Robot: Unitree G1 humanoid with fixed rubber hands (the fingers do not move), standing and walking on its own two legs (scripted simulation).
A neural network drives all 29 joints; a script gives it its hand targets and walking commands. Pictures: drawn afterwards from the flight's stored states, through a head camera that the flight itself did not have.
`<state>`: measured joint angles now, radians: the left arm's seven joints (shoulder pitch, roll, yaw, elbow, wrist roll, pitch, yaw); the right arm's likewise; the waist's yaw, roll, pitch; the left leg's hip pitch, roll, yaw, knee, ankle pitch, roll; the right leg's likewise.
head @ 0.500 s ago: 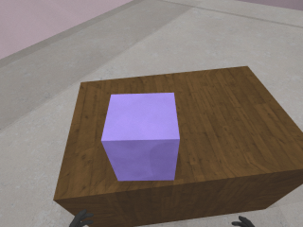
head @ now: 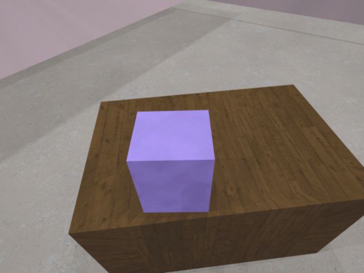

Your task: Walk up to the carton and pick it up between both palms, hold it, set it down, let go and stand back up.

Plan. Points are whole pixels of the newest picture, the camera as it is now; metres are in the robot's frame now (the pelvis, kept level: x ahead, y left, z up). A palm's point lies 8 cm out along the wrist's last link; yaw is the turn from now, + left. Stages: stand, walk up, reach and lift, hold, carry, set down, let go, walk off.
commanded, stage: stand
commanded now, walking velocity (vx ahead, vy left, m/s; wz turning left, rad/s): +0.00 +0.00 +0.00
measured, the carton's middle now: (174, 163) +0.44 +0.04 -0.06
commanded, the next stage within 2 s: none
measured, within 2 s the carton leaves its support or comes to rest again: neither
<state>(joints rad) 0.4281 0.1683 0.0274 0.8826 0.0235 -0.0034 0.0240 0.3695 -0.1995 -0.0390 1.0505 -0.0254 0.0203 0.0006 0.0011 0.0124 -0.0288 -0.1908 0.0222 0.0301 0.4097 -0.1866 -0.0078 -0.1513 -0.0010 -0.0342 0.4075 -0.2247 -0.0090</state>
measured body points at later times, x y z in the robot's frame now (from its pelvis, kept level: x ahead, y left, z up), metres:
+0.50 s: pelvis -0.01 +0.00 +0.00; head -0.03 +0.00 +0.45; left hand -0.04 +0.21 -0.16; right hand -0.05 -0.20 -0.17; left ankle +0.02 +0.12 -0.74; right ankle +0.00 -0.11 -0.74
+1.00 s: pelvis +0.00 +0.00 +0.00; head -0.01 +0.00 +0.45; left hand -0.05 +0.20 -0.16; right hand -0.05 -0.19 -0.17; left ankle +0.02 +0.12 -0.74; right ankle +0.00 -0.11 -0.74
